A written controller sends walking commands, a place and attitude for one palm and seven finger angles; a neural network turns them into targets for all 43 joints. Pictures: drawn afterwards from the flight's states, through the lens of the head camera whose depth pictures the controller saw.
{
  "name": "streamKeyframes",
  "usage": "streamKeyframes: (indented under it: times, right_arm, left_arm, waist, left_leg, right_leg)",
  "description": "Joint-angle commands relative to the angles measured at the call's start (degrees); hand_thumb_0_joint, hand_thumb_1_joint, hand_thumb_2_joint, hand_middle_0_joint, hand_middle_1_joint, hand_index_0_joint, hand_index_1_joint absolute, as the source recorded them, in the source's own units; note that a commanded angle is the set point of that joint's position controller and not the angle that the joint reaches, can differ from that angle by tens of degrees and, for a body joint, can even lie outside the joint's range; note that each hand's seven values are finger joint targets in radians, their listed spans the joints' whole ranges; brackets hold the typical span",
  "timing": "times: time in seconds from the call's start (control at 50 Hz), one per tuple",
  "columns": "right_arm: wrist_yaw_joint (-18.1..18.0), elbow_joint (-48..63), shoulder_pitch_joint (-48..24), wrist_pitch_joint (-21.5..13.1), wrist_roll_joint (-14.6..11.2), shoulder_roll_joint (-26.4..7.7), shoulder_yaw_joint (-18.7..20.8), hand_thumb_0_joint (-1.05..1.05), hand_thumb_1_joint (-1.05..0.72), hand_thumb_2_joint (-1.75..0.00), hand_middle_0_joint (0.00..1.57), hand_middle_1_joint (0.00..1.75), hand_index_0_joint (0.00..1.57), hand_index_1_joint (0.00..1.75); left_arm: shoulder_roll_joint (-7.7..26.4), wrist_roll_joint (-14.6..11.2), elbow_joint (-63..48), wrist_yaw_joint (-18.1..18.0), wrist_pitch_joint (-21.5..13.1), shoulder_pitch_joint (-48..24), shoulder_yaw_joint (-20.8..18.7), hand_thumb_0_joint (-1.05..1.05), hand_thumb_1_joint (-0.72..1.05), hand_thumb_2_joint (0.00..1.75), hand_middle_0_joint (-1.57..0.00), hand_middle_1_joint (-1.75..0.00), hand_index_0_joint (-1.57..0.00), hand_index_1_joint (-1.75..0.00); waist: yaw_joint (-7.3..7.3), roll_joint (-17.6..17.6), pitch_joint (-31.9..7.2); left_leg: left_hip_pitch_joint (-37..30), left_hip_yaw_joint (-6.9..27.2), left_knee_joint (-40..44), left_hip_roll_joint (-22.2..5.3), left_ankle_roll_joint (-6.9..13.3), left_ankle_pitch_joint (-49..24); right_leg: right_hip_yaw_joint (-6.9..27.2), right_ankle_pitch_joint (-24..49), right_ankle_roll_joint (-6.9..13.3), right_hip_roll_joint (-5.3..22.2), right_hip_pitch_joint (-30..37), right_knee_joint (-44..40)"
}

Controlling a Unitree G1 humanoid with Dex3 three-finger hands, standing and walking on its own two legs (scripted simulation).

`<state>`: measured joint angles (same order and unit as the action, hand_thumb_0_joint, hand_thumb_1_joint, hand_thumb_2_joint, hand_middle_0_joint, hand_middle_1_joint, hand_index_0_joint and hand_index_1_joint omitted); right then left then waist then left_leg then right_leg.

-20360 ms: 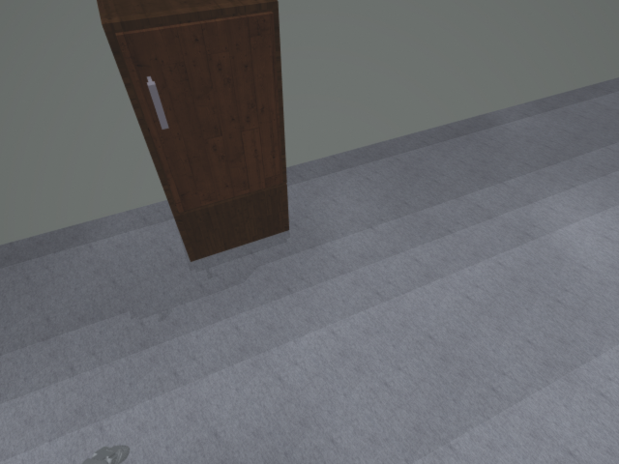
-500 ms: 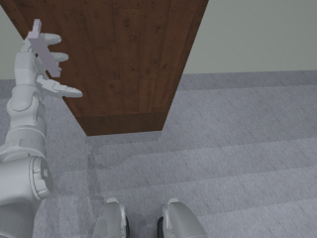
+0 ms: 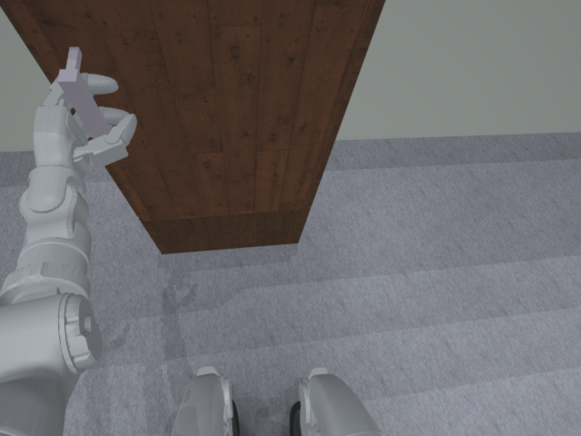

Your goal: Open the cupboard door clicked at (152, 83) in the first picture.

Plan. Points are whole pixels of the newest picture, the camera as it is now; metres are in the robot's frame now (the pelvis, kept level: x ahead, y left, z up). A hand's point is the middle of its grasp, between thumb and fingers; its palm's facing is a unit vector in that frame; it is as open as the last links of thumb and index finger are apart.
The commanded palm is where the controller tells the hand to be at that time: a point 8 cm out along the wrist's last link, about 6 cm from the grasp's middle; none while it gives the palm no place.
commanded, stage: close the thumb around the handle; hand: left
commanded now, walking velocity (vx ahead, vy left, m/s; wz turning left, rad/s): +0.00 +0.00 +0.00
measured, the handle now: (91, 102) +0.55 +0.23 +0.06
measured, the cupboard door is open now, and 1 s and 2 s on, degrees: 1 33 41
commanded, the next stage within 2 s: pull the door open along its arc in 0.18 s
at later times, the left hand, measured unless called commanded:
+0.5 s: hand (113, 143) +0.49 +0.20 +0.05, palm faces +0.04 -1.00 -0.01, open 5.4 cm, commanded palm +0.44 +0.24 +0.05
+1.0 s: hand (176, 266) +0.32 +0.11 +0.05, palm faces +0.32 -0.95 +0.04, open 6.1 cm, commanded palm +0.25 +0.19 +0.05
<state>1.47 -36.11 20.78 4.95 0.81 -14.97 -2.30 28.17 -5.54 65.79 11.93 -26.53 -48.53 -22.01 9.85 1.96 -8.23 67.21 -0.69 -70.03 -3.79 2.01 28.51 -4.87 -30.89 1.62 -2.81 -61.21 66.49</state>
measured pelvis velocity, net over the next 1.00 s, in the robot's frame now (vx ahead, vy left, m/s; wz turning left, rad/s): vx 0.01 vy -0.01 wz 0.02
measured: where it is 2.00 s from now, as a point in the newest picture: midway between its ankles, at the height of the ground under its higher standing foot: outside the picture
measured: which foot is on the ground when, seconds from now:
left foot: down 0.00-1.00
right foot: down 0.00-1.00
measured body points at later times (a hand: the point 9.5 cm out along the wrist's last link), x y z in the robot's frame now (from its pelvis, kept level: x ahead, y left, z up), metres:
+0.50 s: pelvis +0.00 +0.00 +0.00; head +0.14 +0.03 +0.43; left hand +0.48 +0.26 +0.05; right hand +0.03 -0.26 -0.11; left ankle +0.03 +0.10 -0.63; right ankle +0.00 -0.11 -0.63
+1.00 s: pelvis +0.01 -0.01 +0.02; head +0.08 +0.00 +0.47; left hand +0.30 +0.16 +0.05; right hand +0.19 -0.23 -0.08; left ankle +0.03 +0.10 -0.63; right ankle +0.00 -0.11 -0.63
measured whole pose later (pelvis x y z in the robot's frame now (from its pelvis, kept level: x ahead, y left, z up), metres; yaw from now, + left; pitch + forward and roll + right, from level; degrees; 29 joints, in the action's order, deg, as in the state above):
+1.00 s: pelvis +0.01 -0.01 +0.02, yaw +1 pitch +18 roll -1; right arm 4.8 -28.2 11.5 4.1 2.4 -11.0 -1.0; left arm -0.6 -0.8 15.2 -19.0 -25.1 2.7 1.3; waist 1.8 0.3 -10.7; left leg 53.7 -3.0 -64.2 -2.5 1.1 28.3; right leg -2.5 -32.0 2.2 -1.7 -49.8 63.9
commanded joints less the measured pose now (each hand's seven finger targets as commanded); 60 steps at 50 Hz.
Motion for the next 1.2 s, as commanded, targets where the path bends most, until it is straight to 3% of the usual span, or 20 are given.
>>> streamKeyframes:
  times: [0.0,0.06,0.18,0.24,0.28,0.48,0.56,0.64,0.68,0.7,0.76,0.82,0.86,0.9,0.92,0.96,1.04,1.1,1.16,1.18]
  right_arm:
    - [-1.1,2.5,9.0,-0.7,0.1,-10.7,4.1,0.0,-0.9,-0.9,0.2,0.3,0.2,0.3]
    - [-1.0,2.6,8.8,-0.7,0.2,-10.5,4.1,0.0,-0.9,-0.9,0.2,0.3,0.2,0.3]
    - [-1.1,2.6,8.4,-0.5,0.1,-10.6,4.0,0.0,-0.9,-0.9,0.2,0.3,0.2,0.3]
    - [-1.3,2.6,8.7,-0.6,0.1,-10.9,3.9,0.0,-0.9,-0.9,0.2,0.3,0.2,0.3]
    - [-1.4,2.7,8.5,-0.7,0.0,-10.7,3.9,0.0,-0.9,-0.9,0.2,0.3,0.2,0.3]
    - [-0.6,5.7,6.5,-0.2,-0.8,-9.9,4.5,0.0,-0.9,-0.9,0.2,0.3,0.2,0.3]
    - [-0.2,7.8,4.8,-0.3,-1.5,-9.3,4.9,0.0,-0.9,-0.9,0.2,0.3,0.2,0.3]
    - [0.4,10.0,2.6,-1.0,-2.1,-8.6,5.1,0.0,-0.9,-0.9,0.2,0.3,0.2,0.3]
    - [0.7,11.1,1.2,-1.5,-2.3,-8.0,5.3,0.0,-0.9,-0.9,0.2,0.3,0.2,0.3]
    - [0.5,11.4,-0.4,-2.2,-1.6,-6.8,5.3,0.0,-0.9,-0.9,0.2,0.3,0.2,0.3]
    - [1.7,12.0,-2.4,-3.3,-0.8,-5.8,4.8,0.0,-0.9,-0.9,0.2,0.3,0.2,0.3]
    - [2.4,12.8,-3.9,-3.3,0.7,-5.4,4.8,0.0,-0.9,-0.9,0.2,0.3,0.2,0.3]
    - [3.0,13.8,-5.5,-3.0,1.3,-4.2,4.7,0.0,-0.9,-0.9,0.2,0.3,0.2,0.3]
    - [3.1,14.4,-6.9,-2.6,1.6,-3.6,4.4,0.0,-0.9,-0.9,0.2,0.3,0.2,0.3]
    - [2.9,14.4,-7.3,-2.6,1.9,-3.3,4.4,0.0,-0.9,-0.9,0.2,0.3,0.2,0.3]
    - [2.5,14.6,-9.1,-2.7,1.9,-2.6,4.3,0.0,-0.9,-0.9,0.2,0.3,0.2,0.3]
    - [1.3,14.2,-10.8,-3.1,2.5,-1.4,3.7,0.0,-0.9,-0.9,0.2,0.3,0.2,0.3]
    - [0.7,13.9,-11.5,-3.7,2.9,-0.7,3.4,0.0,-0.9,-0.9,0.2,0.3,0.2,0.3]
    - [0.5,13.5,-11.8,-4.9,3.3,-0.4,3.3,0.0,-0.9,-0.9,0.2,0.3,0.2,0.3]
    - [0.5,13.3,-11.8,-5.4,3.4,-0.4,3.3,0.0,-0.9,-0.9,0.2,0.3,0.2,0.3]
  left_arm:
    - [12.1,-0.8,-12.1,0.5,-4.5,-22.7,-0.6,0.0,0.9,0.9,-0.4,-1.35,-0.4,-1.35]
    - [11.5,-1.1,-13.5,0.8,-4.9,-23.1,-0.3,0.0,0.9,0.9,-0.4,-1.35,-0.4,-1.35]
    - [11.4,-1.2,-12.2,0.8,-4.6,-22.6,-0.2,0.0,0.9,0.9,-0.4,-1.35,-0.4,-1.35]
    - [14.2,-1.1,-11.5,0.8,-4.5,-22.7,-2.2,0.0,0.9,0.9,-0.4,-1.35,-0.4,-1.35]
    - [13.2,-1.2,-11.1,1.0,-4.1,-22.5,-1.7,0.0,0.9,0.9,-0.4,-1.35,-0.4,-1.35]
    - [9.3,-3.6,-19.4,2.0,-3.5,-6.7,-0.9,0.0,0.9,0.9,-0.4,-1.35,-0.4,-1.35]
    - [4.7,-5.2,-25.5,1.6,-2.9,4.8,1.3,0.0,0.9,0.9,-0.4,-1.35,-0.4,-1.35]
    - [-0.5,-6.8,-34.0,0.8,-2.8,17.6,4.2,0.0,0.9,0.9,-0.4,-1.35,-0.4,-1.35]
    - [-4.8,-7.8,-39.3,0.1,-2.9,23.6,6.9,0.0,0.9,0.9,-0.4,-1.35,-0.4,-1.35]
    - [-6.0,-11.6,-43.0,-7.3,-2.6,25.5,-0.4,0.0,0.9,0.9,-0.4,-1.35,-0.4,-1.35]
    - [-14.0,-8.5,-48.2,-17.4,-1.9,36.7,6.3,0.0,0.9,0.9,-0.4,-1.35,-0.4,-1.35]
    - [-13.4,-2.5,-54.8,-26.0,-3.1,43.3,7.0,0.0,0.9,0.9,-0.4,-1.35,-0.4,-1.35]
    - [-16.8,1.2,-58.7,-30.5,-3.4,48.0,10.4,0.0,0.9,0.9,-0.4,-1.35,-0.4,-1.35]
    - [-18.9,3.0,-61.1,-34.3,-3.0,52.1,12.1,0.0,0.9,0.9,-0.4,-1.35,-0.4,-1.35]
    - [-19.3,3.9,-61.6,-36.1,-2.8,53.3,12.6,0.0,0.9,0.9,-0.4,-1.35,-0.4,-1.35]
    - [-22.2,4.4,-62.8,-39.0,-2.2,53.4,14.7,0.0,0.9,0.9,-0.4,-1.35,-0.4,-1.35]
    - [-24.6,6.7,-63.7,-42.1,-1.3,55.4,18.2,0.0,0.9,0.9,-0.4,-1.35,-0.4,-1.35]
    - [-26.3,8.8,-64.8,-42.3,-1.1,57.0,21.2,0.0,0.9,0.9,-0.4,-1.35,-0.4,-1.35]
    - [-30.0,10.0,-65.1,-41.8,-1.1,54.6,26.4,0.0,0.9,0.9,-0.4,-1.35,-0.4,-1.35]
    - [-30.7,10.1,-65.2,-41.7,-1.2,53.3,27.5,0.0,0.9,0.9,-0.4,-1.35,-0.4,-1.35]
  waist:
    - [0.44,7.5,-27.5]
    - [0.23,9.2,-29.2]
    - [0.41,7.8,-27.5]
    - [0.25,6.6,-27.7]
    - [0.47,6.0,-27.4]
    - [-3.82,6.6,-30.1]
    - [-5.3,2.7,-28.4]
    - [-7.08,2.2,-25.8]
    - [-7.38,1.2,-24.0]
    - [-11.87,0.2,-23.8]
    - [-10.86,0.2,-19.8]
    - [-11.94,-1.4,-19.8]
    - [-12.43,-0.3,-19.1]
    - [-12.9,-1.5,-18.3]
    - [-12.66,-4.2,-17.9]
    - [-12.33,-4.6,-16.9]
    - [-11.75,-4.7,-14.6]
    - [-11.03,-3.2,-14.0]
    - [-9.25,-2.5,-13.5]
    - [-8.68,-3.9,-13.5]
  left_leg:
    - [-29.5,5.0,6.5,1.6,-0.2,-22.7]
    - [-31.0,4.9,6.1,1.6,-0.2,-25.0]
    - [-30.1,5.2,6.3,1.5,-0.3,-23.5]
    - [-28.0,4.8,5.9,1.7,0.0,-22.7]
    - [-27.4,4.7,5.8,1.7,0.1,-22.3]
    - [-31.5,3.5,8.1,1.9,-0.5,-26.9]
    - [-30.0,2.5,9.9,2.3,-0.3,-26.4]
    - [-30.2,1.7,11.7,2.5,-0.4,-26.9]
    - [-30.4,1.3,12.3,2.6,-0.4,-26.2]
    - [-29.3,0.9,13.4,2.6,-1.0,-26.3]
    - [-29.0,1.2,13.8,2.4,-1.7,-26.7]
    - [-27.5,1.2,13.5,2.6,-1.7,-25.6]
    - [-27.5,0.9,13.5,2.8,-1.7,-24.9]
    - [-26.8,0.8,13.7,3.2,-1.8,-23.0]
    - [-26.0,1.2,13.5,3.3,-1.5,-21.8]
    - [-25.5,1.1,13.5,3.7,-1.6,-18.2]
    - [-24.9,1.0,13.4,4.4,-1.5,-14.2]
    - [-25.1,0.8,12.9,4.6,-1.3,-14.6]
    - [-24.8,1.0,11.9,4.7,-1.1,-13.5]
    - [-24.4,1.4,11.7,4.6,-1.2,-13.1]
  right_leg:
    - [2.8,19.5,-0.2,-1.1,5.8,-8.1]
    - [2.9,21.1,-0.1,-1.1,5.9,-7.7]
    - [2.6,19.7,-0.2,-1.1,5.2,-7.8]
    - [3.1,20.2,-0.3,-1.1,6.8,-7.7]
    - [3.1,20.2,-0.4,-1.1,7.0,-7.8]
    - [2.6,24.3,-0.2,-1.1,11.5,-8.3]
    - [2.6,26.3,-0.5,-1.1,15.8,-9.5]
    - [2.4,27.5,-0.3,-1.0,17.9,-10.2]
    - [2.2,27.2,-0.5,-0.9,18.4,-10.8]
    - [1.4,26.4,-0.6,-0.7,19.9,-11.1]
    - [0.7,25.2,-0.6,-0.5,18.6,-10.3]
    - [1.3,25.2,-0.3,-0.1,20.3,-8.8]
    - [1.4,25.1,-0.1,0.3,20.7,-8.4]
    - [1.7,24.6,0.1,0.5,21.9,-8.8]
    - [1.9,24.3,0.1,0.4,22.6,-9.3]
    - [2.3,21.8,-0.1,0.7,22.6,-10.4]
    - [3.6,19.0,-0.2,1.1,22.9,-12.8]
    - [4.7,21.2,-0.3,1.7,23.4,-13.6]
    - [5.6,22.1,-0.8,2.6,22.4,-14.3]
    - [5.9,22.6,-1.0,3.0,22.7,-14.5]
